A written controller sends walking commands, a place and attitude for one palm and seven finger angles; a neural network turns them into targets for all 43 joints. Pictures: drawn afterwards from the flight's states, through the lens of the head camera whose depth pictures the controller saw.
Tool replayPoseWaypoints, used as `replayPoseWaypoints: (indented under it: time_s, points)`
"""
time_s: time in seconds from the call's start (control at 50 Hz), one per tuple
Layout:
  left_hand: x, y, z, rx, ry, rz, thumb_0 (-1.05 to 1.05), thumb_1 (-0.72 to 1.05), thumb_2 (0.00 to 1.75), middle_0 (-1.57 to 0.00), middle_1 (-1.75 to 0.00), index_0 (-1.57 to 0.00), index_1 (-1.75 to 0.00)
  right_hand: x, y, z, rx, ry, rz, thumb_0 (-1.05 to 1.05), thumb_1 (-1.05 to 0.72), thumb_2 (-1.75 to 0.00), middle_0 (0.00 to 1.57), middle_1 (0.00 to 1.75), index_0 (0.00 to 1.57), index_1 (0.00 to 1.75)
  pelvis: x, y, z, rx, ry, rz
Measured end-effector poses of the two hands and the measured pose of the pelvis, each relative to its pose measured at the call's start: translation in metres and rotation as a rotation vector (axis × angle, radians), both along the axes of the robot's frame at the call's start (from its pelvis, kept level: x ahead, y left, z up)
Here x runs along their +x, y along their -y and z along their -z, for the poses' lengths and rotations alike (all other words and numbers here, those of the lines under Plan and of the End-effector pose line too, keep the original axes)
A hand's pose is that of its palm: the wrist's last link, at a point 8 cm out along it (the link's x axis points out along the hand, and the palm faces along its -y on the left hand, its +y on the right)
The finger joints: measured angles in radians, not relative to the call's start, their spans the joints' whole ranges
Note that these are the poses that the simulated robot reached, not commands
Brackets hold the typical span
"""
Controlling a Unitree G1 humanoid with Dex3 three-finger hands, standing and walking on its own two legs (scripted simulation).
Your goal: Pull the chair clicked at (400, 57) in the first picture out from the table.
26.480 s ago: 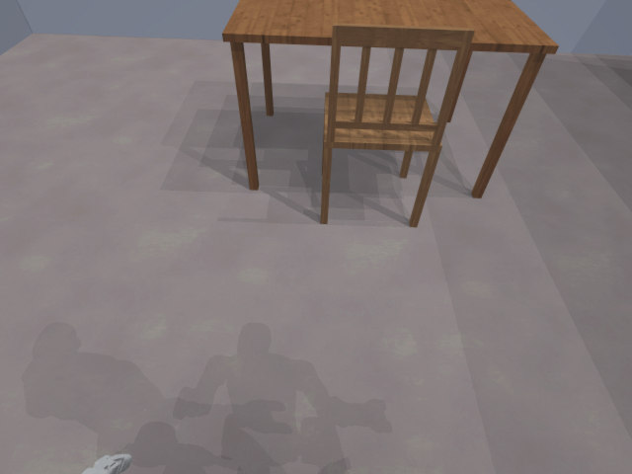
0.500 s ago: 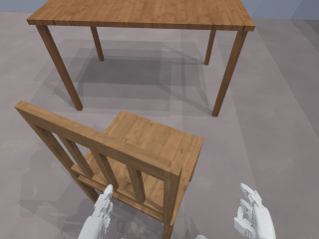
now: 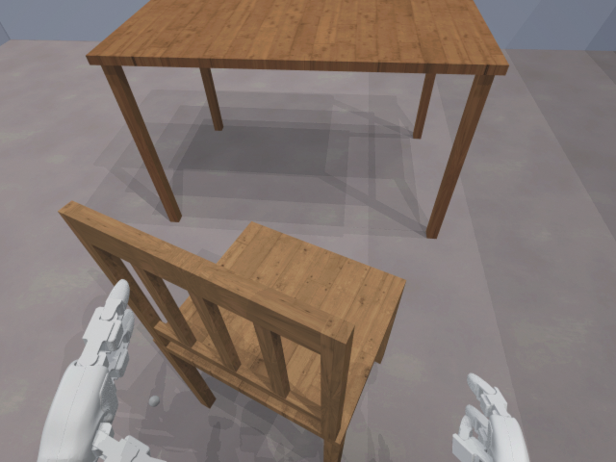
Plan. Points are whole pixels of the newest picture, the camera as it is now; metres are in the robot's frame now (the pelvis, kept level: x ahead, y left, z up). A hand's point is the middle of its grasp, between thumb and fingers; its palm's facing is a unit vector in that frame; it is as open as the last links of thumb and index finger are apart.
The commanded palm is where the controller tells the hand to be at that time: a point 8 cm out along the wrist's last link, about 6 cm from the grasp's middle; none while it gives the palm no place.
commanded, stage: draw the hand back to the body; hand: left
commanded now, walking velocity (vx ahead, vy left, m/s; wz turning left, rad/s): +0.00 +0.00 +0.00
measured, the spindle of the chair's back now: (218, 332) +0.32 +0.18 -0.06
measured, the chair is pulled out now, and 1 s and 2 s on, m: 0.61 0.61 0.61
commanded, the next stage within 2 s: step back with the hand held close in 1.00 s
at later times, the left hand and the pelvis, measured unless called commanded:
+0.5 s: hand (50, 327) +0.19 +0.24 +0.19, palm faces +0.41 -0.80 -0.45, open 11.1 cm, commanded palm +0.15 +0.28 +0.21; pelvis +0.01 +0.00 +0.05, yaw -1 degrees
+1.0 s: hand (39, 306) +0.20 +0.24 +0.21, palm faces +0.44 -0.78 -0.45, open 7.4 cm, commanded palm +0.16 +0.29 +0.23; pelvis +0.01 -0.01 +0.06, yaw -2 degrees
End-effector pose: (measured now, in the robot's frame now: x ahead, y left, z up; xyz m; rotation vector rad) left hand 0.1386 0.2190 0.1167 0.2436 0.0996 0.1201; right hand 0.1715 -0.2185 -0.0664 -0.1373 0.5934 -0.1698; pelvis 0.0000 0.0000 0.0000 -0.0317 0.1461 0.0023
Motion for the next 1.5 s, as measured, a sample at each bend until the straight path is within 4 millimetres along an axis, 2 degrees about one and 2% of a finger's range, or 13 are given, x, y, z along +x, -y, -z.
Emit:
replayPoseWaypoints:
  time_s: [0.2, 0.34, 0.44, 0.7, 0.9, 1.08, 1.2, 1.34, 1.42, 1.5]
  points:
    - [-0.006, -0.024, -0.027, 0.144, -0.033, -0.171, -0.01, -0.16, 0.39, -0.06, -0.08, -0.06, -0.09, 0.007, -0.002, -0.023, -0.021, -0.009, -0.028, 0.02, -0.90, -0.90, 0.20, 0.30, 0.20, 0.30, 0.007, -0.001, -0.028, 0.005, 0.114, -0.003]
    - [0.002, -0.043, -0.063, 0.220, 0.073, -0.235, -0.01, 0.09, 0.51, -0.10, -0.13, -0.10, -0.14, 0.014, -0.007, -0.034, -0.015, 0.005, -0.068, 0.02, -0.90, -0.90, 0.20, 0.30, 0.20, 0.30, 0.009, 0.001, -0.040, 0.011, 0.160, -0.001]
    - [0.008, -0.051, -0.087, 0.260, 0.144, -0.262, 0.00, 0.27, 0.60, -0.12, -0.17, -0.12, -0.17, 0.017, -0.007, -0.036, -0.003, 0.000, -0.075, 0.01, -0.90, -0.90, 0.20, 0.30, 0.20, 0.30, 0.011, 0.001, -0.046, 0.016, 0.179, 0.007]
    - [0.022, -0.070, -0.129, 0.334, 0.276, -0.322, 0.00, 0.72, 0.82, -0.19, -0.27, -0.19, -0.27, 0.010, 0.010, -0.035, -0.012, -0.057, -0.056, 0.01, -0.90, -0.90, 0.20, 0.30, 0.20, 0.30, 0.014, 0.007, -0.054, 0.020, 0.202, 0.019]
    - [0.023, -0.059, -0.107, 0.279, 0.195, -0.284, 0.01, 0.87, 0.89, -0.21, -0.30, -0.21, -0.30, 0.001, 0.021, -0.034, -0.014, -0.088, -0.030, 0.02, -0.90, -0.90, 0.20, 0.30, 0.20, 0.30, 0.012, 0.010, -0.056, 0.021, 0.203, 0.028]
    - [0.018, -0.059, -0.122, 0.306, 0.252, -0.298, 0.01, 0.89, 0.90, -0.21, -0.30, -0.21, -0.31, 0.003, 0.018, -0.036, -0.007, -0.060, -0.039, 0.02, -0.90, -0.90, 0.20, 0.30, 0.20, 0.30, 0.009, 0.012, -0.056, 0.020, 0.216, 0.028]
    - [0.021, -0.065, -0.119, 0.306, 0.258, -0.298, 0.01, 0.89, 0.90, -0.21, -0.30, -0.21, -0.31, 0.002, 0.017, -0.038, -0.001, -0.065, -0.042, 0.01, -0.90, -0.90, 0.20, 0.30, 0.20, 0.30, 0.002, 0.011, -0.056, 0.019, 0.197, 0.037]
    - [0.028, -0.061, -0.106, 0.336, 0.181, -0.208, 0.01, 0.89, 0.90, -0.21, -0.30, -0.21, -0.31, -0.017, 0.024, -0.037, -0.025, -0.126, 0.009, 0.01, -0.90, -0.90, 0.20, 0.30, 0.20, 0.30, -0.011, 0.002, -0.056, 0.033, 0.154, 0.058]
    - [0.023, -0.060, -0.111, 0.371, 0.186, -0.154, 0.01, 0.89, 0.90, -0.21, -0.30, -0.21, -0.31, -0.032, 0.026, -0.034, -0.030, -0.159, 0.050, 0.01, -0.90, -0.90, 0.20, 0.30, 0.20, 0.30, -0.016, -0.002, -0.055, 0.038, 0.144, 0.057]
    - [0.014, -0.068, -0.119, 0.405, 0.221, -0.152, 0.01, 0.89, 0.90, -0.22, -0.30, -0.22, -0.31, -0.045, 0.024, -0.034, -0.030, -0.174, 0.076, 0.01, -0.90, -0.90, 0.20, 0.30, 0.20, 0.30, -0.023, -0.004, -0.054, 0.041, 0.144, 0.056]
